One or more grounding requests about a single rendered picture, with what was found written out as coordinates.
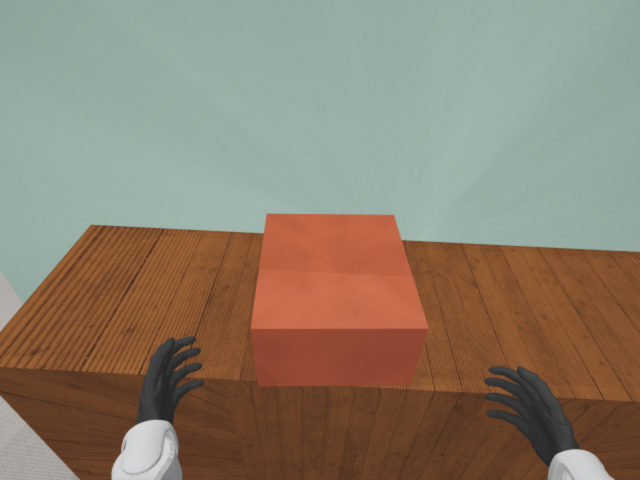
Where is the pedestal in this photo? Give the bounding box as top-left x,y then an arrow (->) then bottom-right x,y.
0,225 -> 640,480

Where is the left robot forearm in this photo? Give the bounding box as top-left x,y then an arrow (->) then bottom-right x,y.
112,420 -> 182,480

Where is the robot left hand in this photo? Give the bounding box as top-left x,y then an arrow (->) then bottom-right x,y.
136,336 -> 204,426

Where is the carton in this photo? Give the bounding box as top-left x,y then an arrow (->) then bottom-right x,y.
250,214 -> 429,386

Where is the right robot forearm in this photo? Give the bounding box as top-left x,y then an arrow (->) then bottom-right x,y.
548,449 -> 614,480

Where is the robot right hand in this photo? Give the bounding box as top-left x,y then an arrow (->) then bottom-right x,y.
484,366 -> 581,467

